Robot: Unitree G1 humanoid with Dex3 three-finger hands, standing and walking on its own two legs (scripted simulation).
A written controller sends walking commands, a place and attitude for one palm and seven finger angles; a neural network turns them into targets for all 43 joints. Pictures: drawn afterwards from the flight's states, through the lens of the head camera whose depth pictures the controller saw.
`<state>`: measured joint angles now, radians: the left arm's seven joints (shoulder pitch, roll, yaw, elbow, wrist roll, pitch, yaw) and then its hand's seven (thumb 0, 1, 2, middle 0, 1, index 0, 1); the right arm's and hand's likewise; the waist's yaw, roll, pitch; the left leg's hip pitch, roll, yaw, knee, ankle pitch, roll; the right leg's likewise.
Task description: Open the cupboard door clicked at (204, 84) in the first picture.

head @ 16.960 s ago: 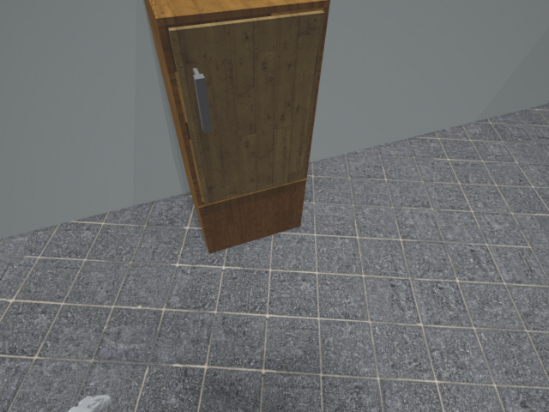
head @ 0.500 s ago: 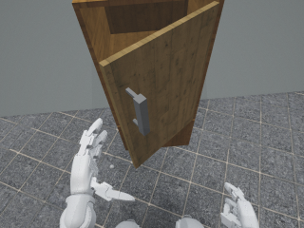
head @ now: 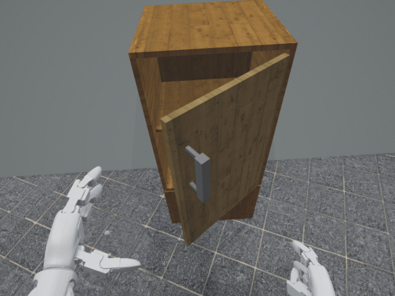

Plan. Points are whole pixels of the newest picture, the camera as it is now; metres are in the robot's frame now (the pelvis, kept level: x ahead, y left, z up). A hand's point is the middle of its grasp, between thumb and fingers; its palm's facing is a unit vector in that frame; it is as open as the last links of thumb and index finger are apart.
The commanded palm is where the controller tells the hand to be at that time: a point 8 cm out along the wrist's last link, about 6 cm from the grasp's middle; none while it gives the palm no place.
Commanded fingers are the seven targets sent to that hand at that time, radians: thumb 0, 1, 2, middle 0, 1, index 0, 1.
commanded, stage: draw the hand back to the body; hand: left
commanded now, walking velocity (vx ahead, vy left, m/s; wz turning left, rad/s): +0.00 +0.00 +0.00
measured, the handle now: (197, 174) +0.39 +0.04 +0.02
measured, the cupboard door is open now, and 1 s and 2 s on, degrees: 38 38 38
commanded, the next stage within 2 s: step back with the hand held close in 0.92 s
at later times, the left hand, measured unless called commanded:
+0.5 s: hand (32, 204) +0.20 +0.26 +0.18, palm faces +0.41 -0.81 -0.42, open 9.6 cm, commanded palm +0.15 +0.31 +0.19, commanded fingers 0.00 0.87 0.88 -0.20 -0.30 -0.20 -0.30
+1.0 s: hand (30, 204) +0.20 +0.26 +0.19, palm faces +0.44 -0.79 -0.42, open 7.5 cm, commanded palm +0.15 +0.29 +0.20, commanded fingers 0.00 0.90 0.90 -0.20 -0.30 -0.20 -0.30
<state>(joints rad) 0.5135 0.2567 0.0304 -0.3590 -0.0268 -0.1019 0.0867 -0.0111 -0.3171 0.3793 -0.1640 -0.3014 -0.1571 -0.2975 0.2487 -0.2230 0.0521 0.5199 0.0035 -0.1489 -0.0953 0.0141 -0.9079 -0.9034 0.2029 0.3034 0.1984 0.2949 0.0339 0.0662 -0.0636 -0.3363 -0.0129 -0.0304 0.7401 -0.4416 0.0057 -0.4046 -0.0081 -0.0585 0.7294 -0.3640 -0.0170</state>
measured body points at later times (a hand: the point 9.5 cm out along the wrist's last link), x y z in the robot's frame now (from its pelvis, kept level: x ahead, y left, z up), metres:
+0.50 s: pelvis +0.01 +0.01 +0.03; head -0.01 +0.00 +0.48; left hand +0.18 +0.30 +0.20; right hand +0.19 -0.20 -0.05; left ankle -0.03 +0.12 -0.71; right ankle +0.01 -0.11 -0.71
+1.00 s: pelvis +0.00 +0.00 +0.03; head -0.01 -0.02 +0.48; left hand +0.17 +0.30 +0.21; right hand +0.19 -0.22 -0.05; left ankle -0.03 +0.12 -0.71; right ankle +0.01 -0.11 -0.71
